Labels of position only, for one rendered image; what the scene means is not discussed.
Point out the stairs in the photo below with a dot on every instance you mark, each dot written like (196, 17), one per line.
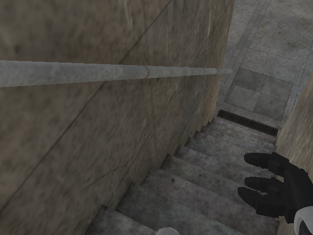
(196, 191)

